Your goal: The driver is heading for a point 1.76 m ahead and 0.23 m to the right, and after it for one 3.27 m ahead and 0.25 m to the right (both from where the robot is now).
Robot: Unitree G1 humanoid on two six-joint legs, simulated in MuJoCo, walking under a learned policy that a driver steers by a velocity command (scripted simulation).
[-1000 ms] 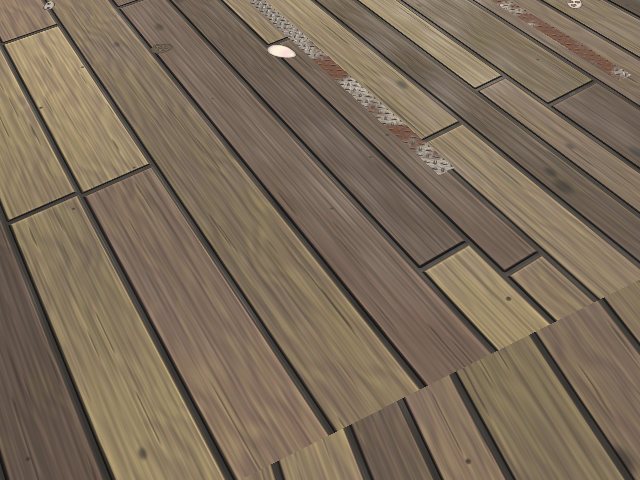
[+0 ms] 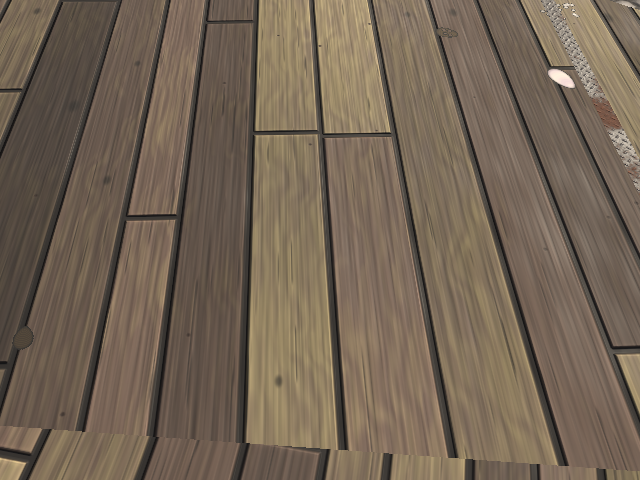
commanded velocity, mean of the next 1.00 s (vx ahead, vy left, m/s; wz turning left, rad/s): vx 0.10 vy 0.00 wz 0.17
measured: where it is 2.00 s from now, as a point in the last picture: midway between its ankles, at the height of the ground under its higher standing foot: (280, 418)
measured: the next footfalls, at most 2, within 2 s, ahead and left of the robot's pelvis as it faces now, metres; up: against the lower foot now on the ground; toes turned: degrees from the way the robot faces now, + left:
left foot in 0.02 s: +0.03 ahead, +0.10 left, +0.00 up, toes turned +2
right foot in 0.48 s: +0.05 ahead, -0.10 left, +0.00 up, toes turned +9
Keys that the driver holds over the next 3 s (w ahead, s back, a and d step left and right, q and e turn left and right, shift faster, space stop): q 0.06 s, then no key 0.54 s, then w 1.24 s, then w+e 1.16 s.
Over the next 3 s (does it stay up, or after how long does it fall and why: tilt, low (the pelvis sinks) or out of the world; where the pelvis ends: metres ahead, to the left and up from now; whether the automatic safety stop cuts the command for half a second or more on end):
stays up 1.14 0.04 0.00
